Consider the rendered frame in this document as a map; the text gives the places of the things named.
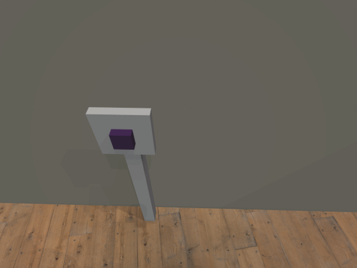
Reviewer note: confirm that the button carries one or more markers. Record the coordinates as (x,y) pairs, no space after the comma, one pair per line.
(122,139)

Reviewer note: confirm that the panel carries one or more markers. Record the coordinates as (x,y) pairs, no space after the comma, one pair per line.
(102,120)

